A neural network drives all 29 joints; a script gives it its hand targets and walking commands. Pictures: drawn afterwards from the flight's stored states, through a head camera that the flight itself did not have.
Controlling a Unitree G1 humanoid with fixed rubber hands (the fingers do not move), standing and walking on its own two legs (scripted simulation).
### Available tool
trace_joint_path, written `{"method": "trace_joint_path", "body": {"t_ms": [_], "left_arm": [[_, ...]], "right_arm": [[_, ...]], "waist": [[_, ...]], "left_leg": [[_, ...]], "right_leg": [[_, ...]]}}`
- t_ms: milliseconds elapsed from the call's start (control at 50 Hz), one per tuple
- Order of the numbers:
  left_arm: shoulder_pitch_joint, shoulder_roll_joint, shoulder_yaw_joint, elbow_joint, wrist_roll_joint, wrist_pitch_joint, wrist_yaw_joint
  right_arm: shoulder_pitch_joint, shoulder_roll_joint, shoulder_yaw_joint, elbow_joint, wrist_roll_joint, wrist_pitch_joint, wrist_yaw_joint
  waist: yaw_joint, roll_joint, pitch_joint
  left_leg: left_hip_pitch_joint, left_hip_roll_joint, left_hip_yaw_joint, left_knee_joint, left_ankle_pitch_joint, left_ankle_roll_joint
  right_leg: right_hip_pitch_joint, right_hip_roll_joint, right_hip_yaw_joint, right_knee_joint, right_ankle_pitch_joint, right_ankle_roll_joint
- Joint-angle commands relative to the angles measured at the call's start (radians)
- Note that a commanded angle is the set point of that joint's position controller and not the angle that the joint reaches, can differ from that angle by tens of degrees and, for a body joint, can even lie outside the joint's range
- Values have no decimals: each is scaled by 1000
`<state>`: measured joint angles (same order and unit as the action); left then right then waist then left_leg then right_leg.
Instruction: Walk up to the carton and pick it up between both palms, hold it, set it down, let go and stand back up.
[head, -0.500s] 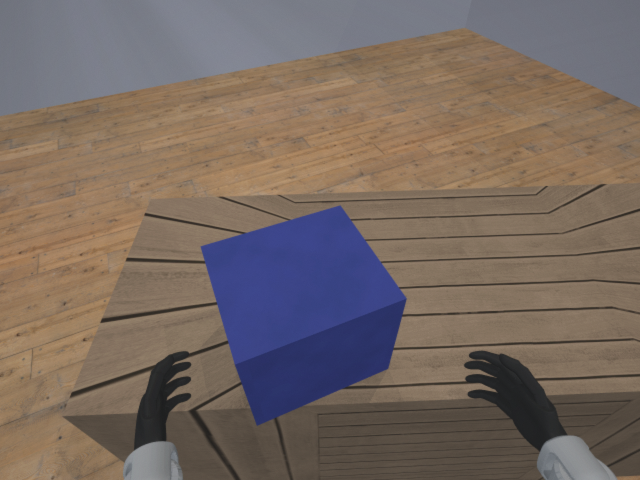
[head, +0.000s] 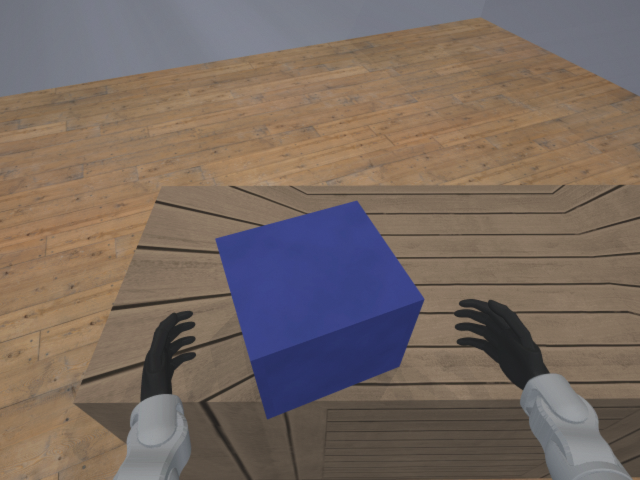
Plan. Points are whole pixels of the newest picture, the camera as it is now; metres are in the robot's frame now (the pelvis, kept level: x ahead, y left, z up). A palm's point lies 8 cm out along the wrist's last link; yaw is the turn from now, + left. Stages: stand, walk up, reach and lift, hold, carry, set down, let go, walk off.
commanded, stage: reach and lift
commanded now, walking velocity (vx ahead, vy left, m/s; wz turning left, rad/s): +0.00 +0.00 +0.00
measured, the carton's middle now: (313, 306) +0.39 +0.03 -0.05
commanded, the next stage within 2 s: none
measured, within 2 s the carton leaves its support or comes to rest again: neither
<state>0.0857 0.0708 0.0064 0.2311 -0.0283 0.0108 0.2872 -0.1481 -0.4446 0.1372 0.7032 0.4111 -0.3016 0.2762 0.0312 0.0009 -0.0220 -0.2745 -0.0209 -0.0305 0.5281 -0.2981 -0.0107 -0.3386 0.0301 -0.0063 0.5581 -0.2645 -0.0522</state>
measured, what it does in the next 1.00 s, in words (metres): stands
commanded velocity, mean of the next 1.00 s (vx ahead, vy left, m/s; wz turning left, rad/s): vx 0.00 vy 0.00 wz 0.00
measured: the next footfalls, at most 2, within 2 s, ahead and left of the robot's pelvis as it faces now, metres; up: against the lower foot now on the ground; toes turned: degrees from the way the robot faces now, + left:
none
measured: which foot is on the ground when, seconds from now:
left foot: down 0.00-1.00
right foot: down 0.00-1.00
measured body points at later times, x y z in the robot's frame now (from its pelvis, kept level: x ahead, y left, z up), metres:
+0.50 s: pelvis +0.00 +0.01 +0.00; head +0.02 +0.01 +0.45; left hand +0.30 +0.23 +0.03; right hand +0.37 -0.20 +0.04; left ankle -0.02 +0.13 -0.73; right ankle +0.01 -0.09 -0.73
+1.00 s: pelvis -0.01 +0.02 +0.00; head +0.02 +0.03 +0.45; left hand +0.34 +0.24 +0.07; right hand +0.42 -0.16 +0.08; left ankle -0.02 +0.13 -0.73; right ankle +0.01 -0.09 -0.73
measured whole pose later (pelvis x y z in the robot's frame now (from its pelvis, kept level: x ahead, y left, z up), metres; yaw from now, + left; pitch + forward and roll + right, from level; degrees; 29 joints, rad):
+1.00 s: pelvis -0.01 +0.02 +0.00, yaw +0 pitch +6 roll -1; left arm -0.43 0.07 0.07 0.38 -0.07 0.37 0.29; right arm -0.65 -0.44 0.14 0.90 0.41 0.06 0.24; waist 0.12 0.00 -0.05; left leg -0.34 -0.01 -0.03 0.52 -0.28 0.00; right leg -0.36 0.04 -0.01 0.45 -0.19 -0.05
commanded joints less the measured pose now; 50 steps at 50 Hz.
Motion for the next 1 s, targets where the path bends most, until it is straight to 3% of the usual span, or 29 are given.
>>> {"method": "trace_joint_path", "body": {"t_ms": [0, 300, 520, 700, 980], "left_arm": [[-302, 35, 102, -189, -81, -24, 12], [-523, 79, 126, -164, -100, 48, -3], [-688, 80, 125, -148, -101, 146, -5], [-838, 77, 133, -100, -103, 231, 8], [-1017, 71, 127, -66, -122, 327, 29]], "right_arm": [[-407, -330, -48, -167, 135, -32, -34], [-634, -323, -51, -147, 126, 53, -45], [-792, -326, -78, -87, 96, 140, -54], [-937, -318, -80, -41, 83, 225, -60], [-1095, -319, -108, 9, 54, 320, -69]], "waist": [[199, -146, -318], [228, -121, -439], [230, -76, -523], [251, -35, -552], [273, 17, -639]], "left_leg": [[-165, 19, 82, -101, 338, -44], [-181, 17, 89, -93, 402, -59], [-169, 16, 83, -88, 464, -76], [-141, 21, 72, -82, 482, -86], [-44, 32, 51, -35, 618, -114]], "right_leg": [[364, 49, 84, -94, 308, -43], [406, 46, 83, -80, 388, -41], [374, 58, 66, -94, 416, -47], [294, 64, 51, -117, 348, -56], [161, 75, 22, -141, 306, -65]]}}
